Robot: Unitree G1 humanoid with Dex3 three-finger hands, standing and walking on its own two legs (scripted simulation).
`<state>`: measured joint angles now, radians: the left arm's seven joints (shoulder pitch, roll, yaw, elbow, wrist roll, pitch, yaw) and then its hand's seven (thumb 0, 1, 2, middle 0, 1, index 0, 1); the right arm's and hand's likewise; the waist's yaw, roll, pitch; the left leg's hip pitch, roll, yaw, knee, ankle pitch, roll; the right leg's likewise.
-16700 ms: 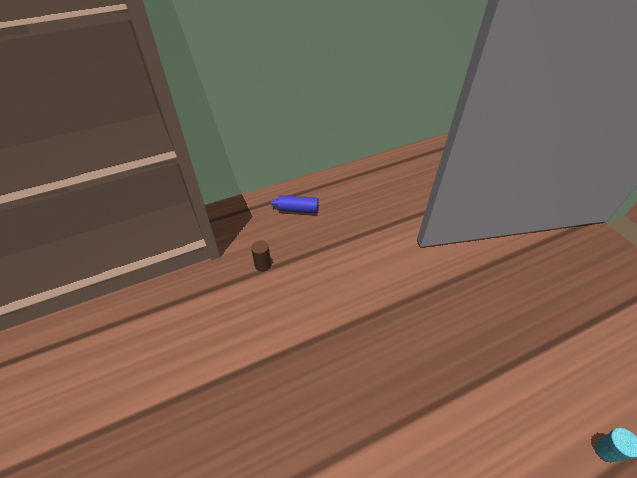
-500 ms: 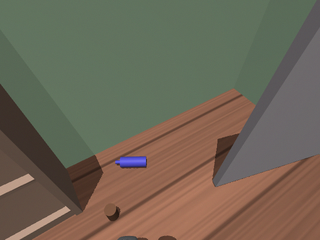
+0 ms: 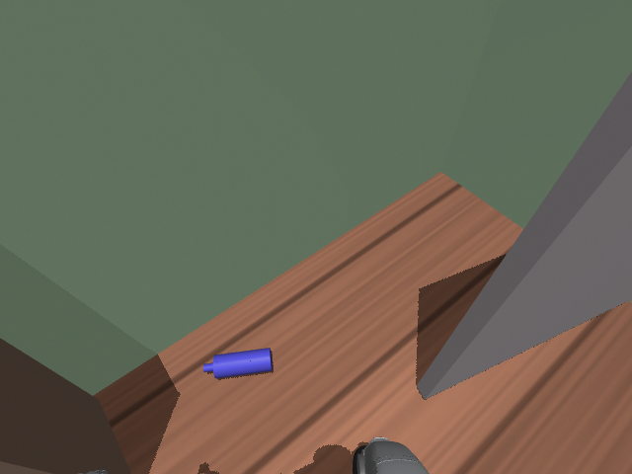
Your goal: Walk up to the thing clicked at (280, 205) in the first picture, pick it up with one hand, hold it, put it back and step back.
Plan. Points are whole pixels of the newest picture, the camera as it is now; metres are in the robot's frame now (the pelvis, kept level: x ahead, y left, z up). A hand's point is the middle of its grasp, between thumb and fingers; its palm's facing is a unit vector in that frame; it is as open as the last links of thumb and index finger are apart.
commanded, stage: walk up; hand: left
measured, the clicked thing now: (237, 363) +0.50 +0.24 -0.73
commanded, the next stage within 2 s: none
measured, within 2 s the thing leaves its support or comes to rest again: neither
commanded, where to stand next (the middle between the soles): +0.14 -0.03 m, yaw +4 degrees
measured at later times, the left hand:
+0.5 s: hand (154, 443) +0.19 +0.24 -0.17, palm faces +0.03 -0.95 -0.32, open 7.4 cm
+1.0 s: hand (148, 472) +0.15 +0.23 -0.14, palm faces +0.02 -0.92 -0.40, open 7.4 cm
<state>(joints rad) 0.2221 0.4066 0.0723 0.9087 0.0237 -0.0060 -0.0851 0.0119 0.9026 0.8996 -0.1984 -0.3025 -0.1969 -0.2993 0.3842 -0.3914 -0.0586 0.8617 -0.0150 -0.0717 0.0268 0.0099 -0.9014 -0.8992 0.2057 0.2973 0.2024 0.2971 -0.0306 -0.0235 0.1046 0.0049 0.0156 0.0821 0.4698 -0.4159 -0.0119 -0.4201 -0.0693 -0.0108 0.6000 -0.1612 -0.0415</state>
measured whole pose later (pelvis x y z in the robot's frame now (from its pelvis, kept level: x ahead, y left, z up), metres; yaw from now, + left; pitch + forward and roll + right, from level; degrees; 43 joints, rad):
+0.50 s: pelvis +0.11 -0.02 -0.01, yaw +2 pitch -3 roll -1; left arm 0.19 0.39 0.03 0.85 -0.02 0.03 0.00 0.01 0.90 0.90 -0.20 -0.30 -0.20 -0.30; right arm 0.23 -0.37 -0.03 0.86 -0.02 -0.03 0.00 0.01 -0.91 -0.90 0.20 0.30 0.20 0.30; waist 0.01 -0.04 0.16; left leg -0.41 0.01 0.02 0.68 -0.22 0.03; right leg -0.33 0.01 -0.02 0.85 -0.51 -0.03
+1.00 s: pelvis +0.09 -0.04 +0.00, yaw +2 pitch -4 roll -1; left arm 0.20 0.37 0.01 1.03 0.01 -0.03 0.00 0.01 0.90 0.90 -0.20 -0.30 -0.20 -0.30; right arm 0.12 -0.37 -0.02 1.01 -0.01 0.03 0.04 0.01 -0.91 -0.90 0.20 0.30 0.20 0.30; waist 0.00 0.05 0.08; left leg -0.33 0.03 -0.01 0.53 -0.13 -0.01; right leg -0.13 -0.02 0.00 0.57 -0.37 0.02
